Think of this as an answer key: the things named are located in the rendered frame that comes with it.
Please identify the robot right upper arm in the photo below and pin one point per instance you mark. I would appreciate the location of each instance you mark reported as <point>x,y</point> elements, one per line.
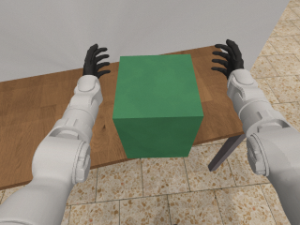
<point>276,154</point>

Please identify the right robot forearm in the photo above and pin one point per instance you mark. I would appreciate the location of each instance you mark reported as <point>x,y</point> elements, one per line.
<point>252,107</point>

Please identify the left robot forearm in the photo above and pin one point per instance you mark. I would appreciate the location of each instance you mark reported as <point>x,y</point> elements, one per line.
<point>80,115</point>

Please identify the robot left upper arm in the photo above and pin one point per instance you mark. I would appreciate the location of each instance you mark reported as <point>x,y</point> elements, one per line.
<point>60,164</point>

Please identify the left robot hand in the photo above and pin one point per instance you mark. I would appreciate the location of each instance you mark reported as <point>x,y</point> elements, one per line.
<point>91,65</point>

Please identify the table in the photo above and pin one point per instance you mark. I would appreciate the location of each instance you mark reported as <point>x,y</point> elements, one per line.
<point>30,107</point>

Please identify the right robot hand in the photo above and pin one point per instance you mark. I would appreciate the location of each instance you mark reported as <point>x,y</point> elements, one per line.
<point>232,55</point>

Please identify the carton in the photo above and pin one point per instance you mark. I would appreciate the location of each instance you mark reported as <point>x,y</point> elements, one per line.
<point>157,109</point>

